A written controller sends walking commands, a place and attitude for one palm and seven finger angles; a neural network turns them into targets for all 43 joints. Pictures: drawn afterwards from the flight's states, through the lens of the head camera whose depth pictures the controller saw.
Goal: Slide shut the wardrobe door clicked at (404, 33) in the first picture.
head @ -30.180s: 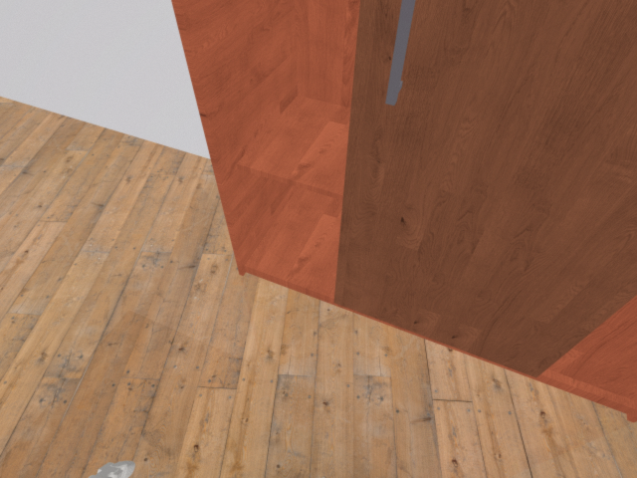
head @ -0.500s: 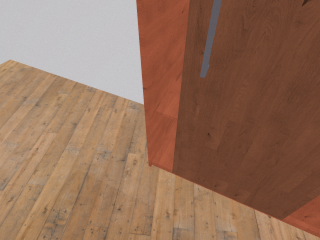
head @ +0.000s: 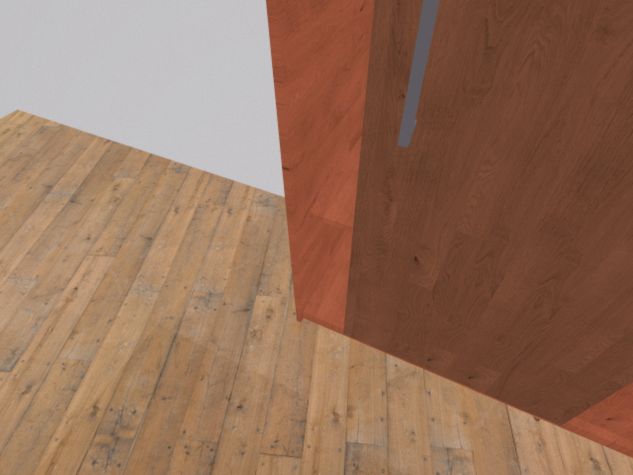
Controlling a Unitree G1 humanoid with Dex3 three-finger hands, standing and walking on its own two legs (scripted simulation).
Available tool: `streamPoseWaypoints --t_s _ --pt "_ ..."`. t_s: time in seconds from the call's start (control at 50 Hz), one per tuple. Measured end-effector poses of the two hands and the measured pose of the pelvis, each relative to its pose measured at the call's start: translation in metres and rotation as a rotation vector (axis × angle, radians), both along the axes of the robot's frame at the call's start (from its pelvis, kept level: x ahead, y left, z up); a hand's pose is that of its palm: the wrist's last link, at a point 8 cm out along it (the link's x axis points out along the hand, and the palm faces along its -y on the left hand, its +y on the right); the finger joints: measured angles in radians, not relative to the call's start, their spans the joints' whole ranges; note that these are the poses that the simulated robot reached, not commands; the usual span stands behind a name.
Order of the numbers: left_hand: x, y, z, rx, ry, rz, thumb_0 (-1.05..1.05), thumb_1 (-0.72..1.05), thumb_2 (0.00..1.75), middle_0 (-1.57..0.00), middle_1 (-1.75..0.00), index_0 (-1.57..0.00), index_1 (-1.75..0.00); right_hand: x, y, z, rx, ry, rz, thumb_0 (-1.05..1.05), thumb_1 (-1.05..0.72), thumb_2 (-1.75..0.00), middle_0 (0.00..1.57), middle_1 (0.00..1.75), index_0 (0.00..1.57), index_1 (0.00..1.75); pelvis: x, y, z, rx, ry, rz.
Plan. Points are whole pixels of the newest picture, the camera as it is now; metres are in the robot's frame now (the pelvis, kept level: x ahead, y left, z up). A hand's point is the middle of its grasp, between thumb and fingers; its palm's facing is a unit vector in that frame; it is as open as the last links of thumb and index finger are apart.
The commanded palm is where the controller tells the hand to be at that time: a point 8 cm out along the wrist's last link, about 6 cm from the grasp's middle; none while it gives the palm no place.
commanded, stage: look to check the result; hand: right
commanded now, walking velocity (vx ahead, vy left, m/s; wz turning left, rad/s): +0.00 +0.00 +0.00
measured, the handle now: (426, 40) +0.61 -0.11 +0.26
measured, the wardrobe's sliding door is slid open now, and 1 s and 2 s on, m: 0.16 0.16 0.16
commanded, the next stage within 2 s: walk to a spot facing it in 0.24 s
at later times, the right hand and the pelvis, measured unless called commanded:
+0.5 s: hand out of the picture +0.00 -0.15 -0.18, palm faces +0.02 +0.99 -0.13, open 7.4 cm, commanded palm none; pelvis +0.01 +0.00 +0.00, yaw +2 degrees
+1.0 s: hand out of the picture +0.11 -0.18 -0.19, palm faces -0.20 +0.96 -0.19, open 7.4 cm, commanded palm none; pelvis +0.00 -0.01 -0.01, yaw +17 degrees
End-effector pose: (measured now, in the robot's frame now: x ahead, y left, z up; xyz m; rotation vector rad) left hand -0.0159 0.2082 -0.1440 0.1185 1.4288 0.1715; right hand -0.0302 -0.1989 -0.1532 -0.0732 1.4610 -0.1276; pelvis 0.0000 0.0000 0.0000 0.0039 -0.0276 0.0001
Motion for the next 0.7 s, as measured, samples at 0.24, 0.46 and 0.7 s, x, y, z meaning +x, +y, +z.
streamPoseWaypoints --t_s 0.24,0.46,0.7 --pt "0.006 0.004 0.000 0.001 0.009 0.000 0.01 0.92 0.90 -0.20 -0.30 -0.20 -0.30 0.011 0.003 0.001 -0.002 -0.002 0.006 0.01 -0.91 -0.90 0.20 0.30 0.20 0.30 0.006 0.003 0.001 -0.001 0.003 0.000" --pt "0.012 0.009 0.000 0.014 0.010 0.009 0.01 0.92 0.90 -0.20 -0.30 -0.20 -0.30 0.027 0.004 -0.001 0.001 -0.020 0.014 0.01 -0.91 -0.90 0.20 0.30 0.20 0.30 0.011 0.005 0.000 0.002 0.002 0.017" --pt "0.018 0.040 -0.010 0.058 -0.076 0.111 0.01 0.91 0.90 -0.20 -0.30 -0.20 -0.30 0.068 -0.013 -0.004 -0.055 -0.066 0.102 0.01 -0.91 -0.90 0.20 0.30 0.20 0.30 0.007 0.015 -0.013 -0.007 0.010 0.126"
